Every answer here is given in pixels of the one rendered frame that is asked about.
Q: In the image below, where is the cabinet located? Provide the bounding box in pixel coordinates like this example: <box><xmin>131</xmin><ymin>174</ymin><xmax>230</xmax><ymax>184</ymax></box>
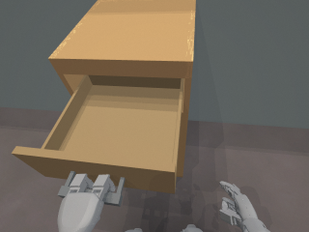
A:
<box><xmin>48</xmin><ymin>0</ymin><xmax>196</xmax><ymax>178</ymax></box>

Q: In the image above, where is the right robot forearm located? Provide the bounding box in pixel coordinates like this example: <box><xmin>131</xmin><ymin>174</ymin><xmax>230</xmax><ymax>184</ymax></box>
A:
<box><xmin>241</xmin><ymin>217</ymin><xmax>270</xmax><ymax>232</ymax></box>

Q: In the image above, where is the right robot hand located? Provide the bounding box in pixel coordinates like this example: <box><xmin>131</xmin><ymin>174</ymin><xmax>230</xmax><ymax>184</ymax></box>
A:
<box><xmin>219</xmin><ymin>181</ymin><xmax>258</xmax><ymax>229</ymax></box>

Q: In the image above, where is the left robot hand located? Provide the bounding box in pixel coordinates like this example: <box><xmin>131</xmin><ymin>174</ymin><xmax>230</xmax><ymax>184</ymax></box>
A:
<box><xmin>57</xmin><ymin>173</ymin><xmax>116</xmax><ymax>232</ymax></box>

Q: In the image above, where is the handle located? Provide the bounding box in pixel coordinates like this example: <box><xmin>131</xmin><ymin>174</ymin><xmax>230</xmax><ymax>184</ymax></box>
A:
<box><xmin>57</xmin><ymin>171</ymin><xmax>126</xmax><ymax>207</ymax></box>

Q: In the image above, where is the robot right shin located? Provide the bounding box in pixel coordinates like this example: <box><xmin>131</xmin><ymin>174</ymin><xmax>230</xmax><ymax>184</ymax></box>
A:
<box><xmin>186</xmin><ymin>224</ymin><xmax>196</xmax><ymax>228</ymax></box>

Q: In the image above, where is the drawer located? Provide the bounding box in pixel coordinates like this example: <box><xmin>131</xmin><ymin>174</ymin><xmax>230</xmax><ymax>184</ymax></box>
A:
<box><xmin>12</xmin><ymin>74</ymin><xmax>184</xmax><ymax>194</ymax></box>

